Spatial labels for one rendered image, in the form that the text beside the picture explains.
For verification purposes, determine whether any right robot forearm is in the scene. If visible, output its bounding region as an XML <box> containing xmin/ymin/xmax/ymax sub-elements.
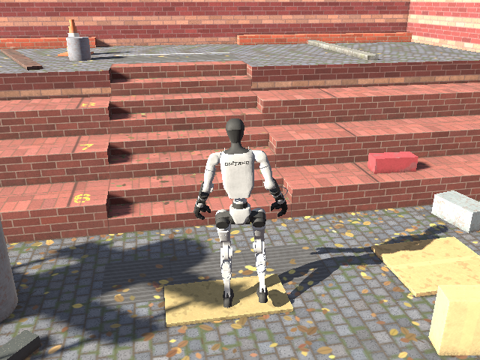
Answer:
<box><xmin>269</xmin><ymin>178</ymin><xmax>285</xmax><ymax>204</ymax></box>

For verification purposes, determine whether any right robot hand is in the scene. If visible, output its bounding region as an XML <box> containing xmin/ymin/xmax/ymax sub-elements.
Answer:
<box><xmin>271</xmin><ymin>200</ymin><xmax>288</xmax><ymax>217</ymax></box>

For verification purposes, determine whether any robot right upper arm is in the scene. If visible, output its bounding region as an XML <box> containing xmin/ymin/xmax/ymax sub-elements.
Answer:
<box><xmin>252</xmin><ymin>150</ymin><xmax>276</xmax><ymax>191</ymax></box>

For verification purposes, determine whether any robot head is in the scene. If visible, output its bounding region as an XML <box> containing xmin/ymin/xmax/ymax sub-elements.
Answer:
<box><xmin>223</xmin><ymin>118</ymin><xmax>249</xmax><ymax>155</ymax></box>

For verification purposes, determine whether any left robot forearm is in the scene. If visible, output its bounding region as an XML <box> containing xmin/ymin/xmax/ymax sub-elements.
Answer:
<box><xmin>196</xmin><ymin>182</ymin><xmax>209</xmax><ymax>208</ymax></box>

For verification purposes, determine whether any left robot hand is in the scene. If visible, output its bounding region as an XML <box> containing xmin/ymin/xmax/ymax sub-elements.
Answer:
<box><xmin>193</xmin><ymin>204</ymin><xmax>211</xmax><ymax>220</ymax></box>

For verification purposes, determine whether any robot left upper arm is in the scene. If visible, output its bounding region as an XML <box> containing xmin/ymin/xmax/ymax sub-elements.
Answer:
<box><xmin>202</xmin><ymin>151</ymin><xmax>221</xmax><ymax>194</ymax></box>

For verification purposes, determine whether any robot right thigh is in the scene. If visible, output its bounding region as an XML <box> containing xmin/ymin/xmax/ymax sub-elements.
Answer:
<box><xmin>250</xmin><ymin>208</ymin><xmax>266</xmax><ymax>254</ymax></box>

